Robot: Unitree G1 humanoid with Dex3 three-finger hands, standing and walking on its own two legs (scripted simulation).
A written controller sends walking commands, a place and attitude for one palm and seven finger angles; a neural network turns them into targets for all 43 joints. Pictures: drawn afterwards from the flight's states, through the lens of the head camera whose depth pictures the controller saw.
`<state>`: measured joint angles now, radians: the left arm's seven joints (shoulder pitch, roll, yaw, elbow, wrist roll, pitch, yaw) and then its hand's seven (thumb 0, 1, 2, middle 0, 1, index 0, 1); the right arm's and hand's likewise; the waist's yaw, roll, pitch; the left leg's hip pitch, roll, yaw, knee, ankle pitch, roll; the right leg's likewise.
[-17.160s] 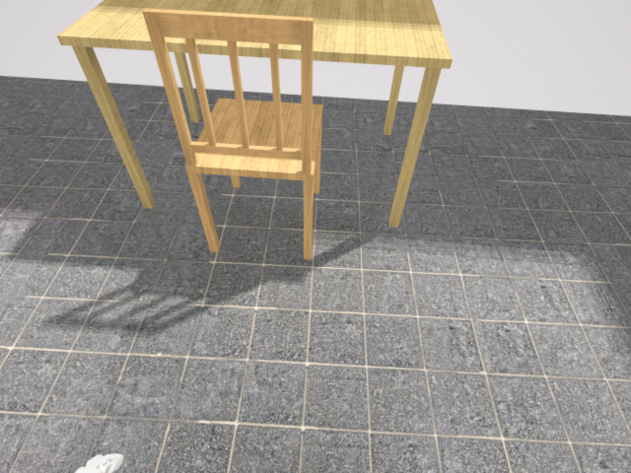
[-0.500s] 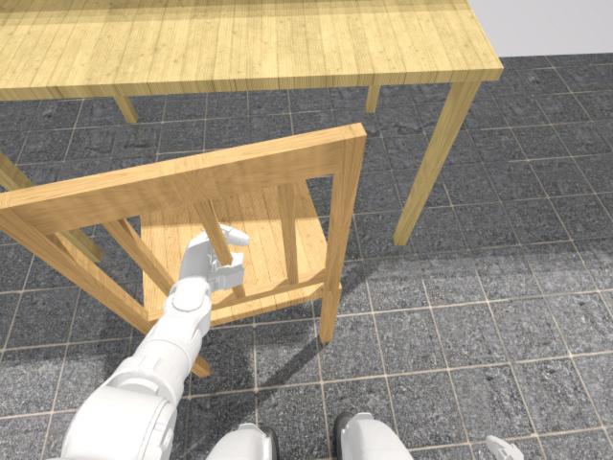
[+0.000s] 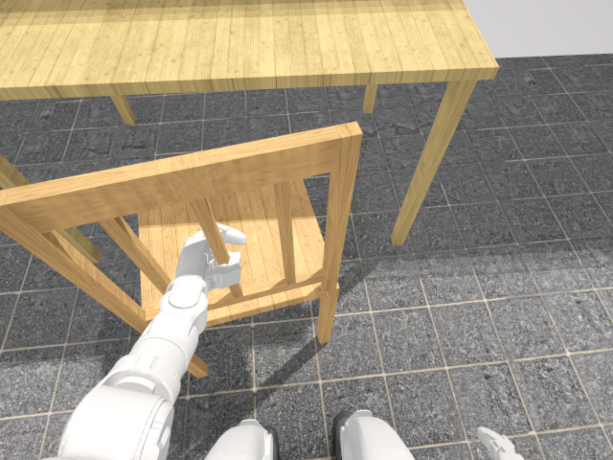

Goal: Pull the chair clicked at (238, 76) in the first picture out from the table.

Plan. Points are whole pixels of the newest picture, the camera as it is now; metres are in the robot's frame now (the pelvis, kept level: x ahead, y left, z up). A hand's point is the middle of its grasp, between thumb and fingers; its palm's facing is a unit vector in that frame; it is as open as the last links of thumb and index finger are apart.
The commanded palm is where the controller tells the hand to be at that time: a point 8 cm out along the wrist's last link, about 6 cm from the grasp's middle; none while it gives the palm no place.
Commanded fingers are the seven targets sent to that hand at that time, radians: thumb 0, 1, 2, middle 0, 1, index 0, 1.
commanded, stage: step backward, pulling the chair out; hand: left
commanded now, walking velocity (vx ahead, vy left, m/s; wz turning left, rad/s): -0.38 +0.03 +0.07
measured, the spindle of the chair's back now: (221, 255) +0.40 +0.14 -0.06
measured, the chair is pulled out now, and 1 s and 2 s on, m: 0.16 0.22 0.30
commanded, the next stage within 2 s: none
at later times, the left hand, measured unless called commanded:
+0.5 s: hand (233, 273) +0.37 +0.11 -0.05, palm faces +0.02 -0.98 -0.19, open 5.2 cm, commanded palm +0.36 +0.16 -0.04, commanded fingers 0.00 0.90 0.90 -0.50 -1.45 -0.50 -1.45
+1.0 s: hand (226, 301) +0.33 +0.12 -0.05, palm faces +0.02 -0.98 -0.19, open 5.2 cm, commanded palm +0.32 +0.17 -0.04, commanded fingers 0.00 0.90 0.90 -0.50 -1.45 -0.50 -1.45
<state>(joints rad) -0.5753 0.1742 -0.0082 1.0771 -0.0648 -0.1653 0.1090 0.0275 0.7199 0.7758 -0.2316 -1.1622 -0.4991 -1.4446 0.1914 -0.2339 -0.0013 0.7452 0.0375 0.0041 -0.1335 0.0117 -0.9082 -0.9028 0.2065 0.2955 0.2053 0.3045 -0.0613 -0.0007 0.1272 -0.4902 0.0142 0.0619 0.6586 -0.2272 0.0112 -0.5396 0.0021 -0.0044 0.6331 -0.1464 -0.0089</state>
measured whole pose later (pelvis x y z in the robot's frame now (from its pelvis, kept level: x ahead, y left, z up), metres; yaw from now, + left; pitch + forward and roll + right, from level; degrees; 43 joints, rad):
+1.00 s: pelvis -0.05 +0.00 +0.00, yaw +3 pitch +5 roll +0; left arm -0.60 0.14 0.01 1.08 -0.07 -0.13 0.11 0.05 0.71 0.81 -0.23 -1.15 -0.50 -1.44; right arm 0.17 -0.25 -0.01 0.75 0.06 0.04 -0.13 0.01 -0.91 -0.90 0.21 0.30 0.21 0.30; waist -0.08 0.04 0.12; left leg -0.41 0.00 -0.01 0.71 -0.45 -0.04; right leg -0.54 -0.02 -0.04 0.57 -0.11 -0.02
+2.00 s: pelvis -0.15 +0.03 +0.01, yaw +1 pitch +4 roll +1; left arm -0.60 0.14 -0.03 0.98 -0.06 -0.07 0.10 0.04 0.74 0.78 -0.20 -1.18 -0.50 -1.44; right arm 0.16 -0.28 -0.03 0.69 0.03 0.05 -0.13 0.01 -0.91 -0.90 0.20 0.30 0.20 0.30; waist -0.06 -0.01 0.17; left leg -0.29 0.02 0.07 0.57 -0.34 -0.01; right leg -0.52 -0.08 -0.01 0.65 -0.20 0.03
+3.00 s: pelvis -0.32 +0.02 +0.01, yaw -1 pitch +1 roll +0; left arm -0.56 0.14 0.02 1.09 -0.04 -0.16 0.08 0.05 0.71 0.79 -0.27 -1.19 -0.50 -1.44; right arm 0.20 -0.23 -0.01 0.73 0.02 0.00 -0.07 0.01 -0.91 -0.90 0.20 0.30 0.20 0.30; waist -0.03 0.06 0.17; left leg -0.33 0.10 0.02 0.61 -0.29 -0.06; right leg -0.34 0.00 -0.02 0.57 -0.21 0.00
